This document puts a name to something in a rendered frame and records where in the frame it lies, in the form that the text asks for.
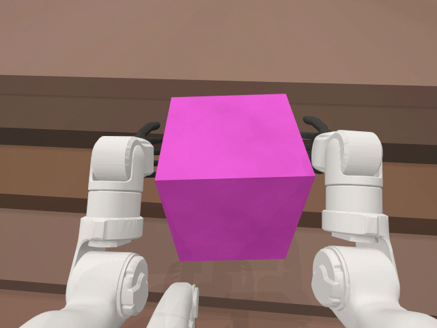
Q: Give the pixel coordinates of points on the carton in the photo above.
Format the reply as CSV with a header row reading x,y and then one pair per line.
x,y
233,176

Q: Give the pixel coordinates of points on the right robot upper arm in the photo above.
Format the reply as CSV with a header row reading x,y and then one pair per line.
x,y
360,286

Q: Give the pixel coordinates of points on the robot right hand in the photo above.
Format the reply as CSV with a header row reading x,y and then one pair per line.
x,y
321,127

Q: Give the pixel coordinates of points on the robot left forearm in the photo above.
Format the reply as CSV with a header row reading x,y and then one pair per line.
x,y
118,167

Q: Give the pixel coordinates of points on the left robot upper arm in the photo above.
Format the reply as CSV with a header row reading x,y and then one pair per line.
x,y
105,289

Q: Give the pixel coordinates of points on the robot right forearm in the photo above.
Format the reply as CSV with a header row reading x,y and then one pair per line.
x,y
352,163

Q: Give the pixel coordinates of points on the left robot thigh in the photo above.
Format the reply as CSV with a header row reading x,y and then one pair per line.
x,y
178,304

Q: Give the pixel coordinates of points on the robot left hand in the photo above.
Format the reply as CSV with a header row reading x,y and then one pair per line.
x,y
143,132

